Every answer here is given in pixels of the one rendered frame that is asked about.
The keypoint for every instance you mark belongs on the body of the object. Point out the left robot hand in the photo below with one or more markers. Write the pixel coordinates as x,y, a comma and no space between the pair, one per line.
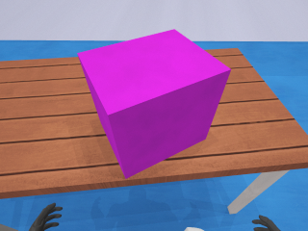
40,223

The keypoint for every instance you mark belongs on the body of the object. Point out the table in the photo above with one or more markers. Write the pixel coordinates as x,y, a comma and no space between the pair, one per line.
52,139

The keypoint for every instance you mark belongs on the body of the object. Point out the right robot hand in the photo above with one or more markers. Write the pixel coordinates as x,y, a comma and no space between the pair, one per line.
265,222

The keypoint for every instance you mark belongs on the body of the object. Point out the carton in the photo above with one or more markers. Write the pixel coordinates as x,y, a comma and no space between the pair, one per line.
155,96

